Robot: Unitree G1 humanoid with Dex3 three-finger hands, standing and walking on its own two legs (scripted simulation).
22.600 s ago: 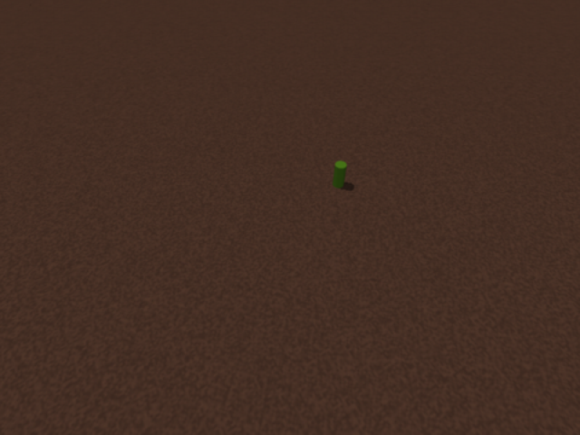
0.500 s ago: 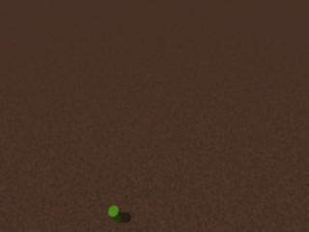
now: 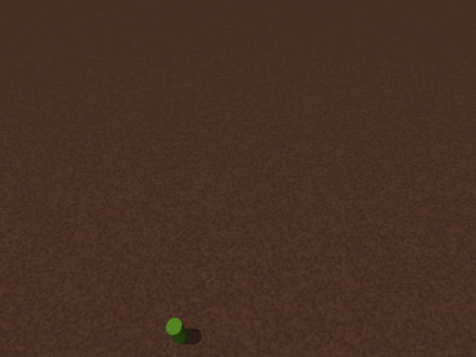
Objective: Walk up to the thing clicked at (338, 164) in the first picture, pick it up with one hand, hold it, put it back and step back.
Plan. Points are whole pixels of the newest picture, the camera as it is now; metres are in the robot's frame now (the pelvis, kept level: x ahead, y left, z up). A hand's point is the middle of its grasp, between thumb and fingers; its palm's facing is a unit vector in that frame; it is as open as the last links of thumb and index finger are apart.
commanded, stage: stand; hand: left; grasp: from the side
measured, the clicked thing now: (177, 331) +0.35 +0.26 -0.72
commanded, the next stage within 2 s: go down in 0.08 s
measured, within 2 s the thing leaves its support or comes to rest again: neither
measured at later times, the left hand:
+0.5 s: hand (109, 356) +0.17 +0.27 -0.17, palm faces +0.07 -0.94 -0.35, open 12.8 cm
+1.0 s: hand out of the picture +0.16 +0.30 -0.20, palm faces +0.09 -0.94 -0.34, open 17.3 cm
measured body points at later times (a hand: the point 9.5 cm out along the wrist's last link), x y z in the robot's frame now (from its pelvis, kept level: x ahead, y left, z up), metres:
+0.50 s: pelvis -0.01 +0.01 -0.03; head +0.04 +0.01 +0.42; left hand +0.16 +0.32 -0.14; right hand +0.09 -0.25 -0.15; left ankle -0.01 +0.14 -0.75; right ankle +0.01 -0.09 -0.75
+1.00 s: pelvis +0.00 +0.04 -0.09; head +0.08 +0.06 +0.36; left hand +0.15 +0.34 -0.18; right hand +0.17 -0.21 -0.16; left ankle -0.01 +0.14 -0.75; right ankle +0.01 -0.09 -0.75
